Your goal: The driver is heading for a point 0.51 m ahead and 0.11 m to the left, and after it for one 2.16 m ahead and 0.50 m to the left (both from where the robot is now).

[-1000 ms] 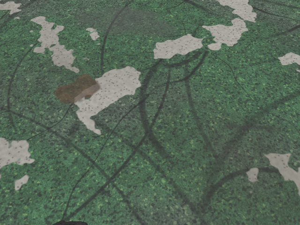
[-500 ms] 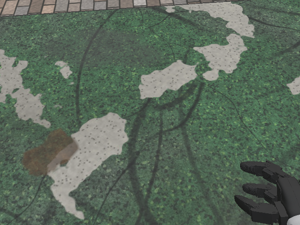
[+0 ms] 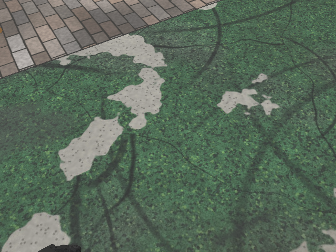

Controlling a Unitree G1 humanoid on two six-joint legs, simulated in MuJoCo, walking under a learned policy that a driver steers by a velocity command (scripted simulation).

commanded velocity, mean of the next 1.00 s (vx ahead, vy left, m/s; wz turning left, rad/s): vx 0.50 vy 0.00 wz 0.07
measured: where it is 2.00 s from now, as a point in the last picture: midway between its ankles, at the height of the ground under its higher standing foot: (126, 202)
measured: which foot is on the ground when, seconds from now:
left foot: up 0.00-0.30, down 0.32-0.86, up 0.88-1.00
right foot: down 0.00-0.32, up 0.34-0.84, down 0.86-1.00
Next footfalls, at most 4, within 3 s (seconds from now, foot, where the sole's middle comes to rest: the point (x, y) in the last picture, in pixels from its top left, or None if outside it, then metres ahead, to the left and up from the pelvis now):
0.32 left None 0.01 0.14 -0.77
0.86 right None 0.46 0.15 -0.77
1.24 left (109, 185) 0.80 0.26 -0.77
1.68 right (150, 179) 0.82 0.08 -0.77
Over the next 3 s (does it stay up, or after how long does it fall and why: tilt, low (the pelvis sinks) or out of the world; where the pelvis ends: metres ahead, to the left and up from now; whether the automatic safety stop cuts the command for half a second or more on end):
stays up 0.88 0.17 0.00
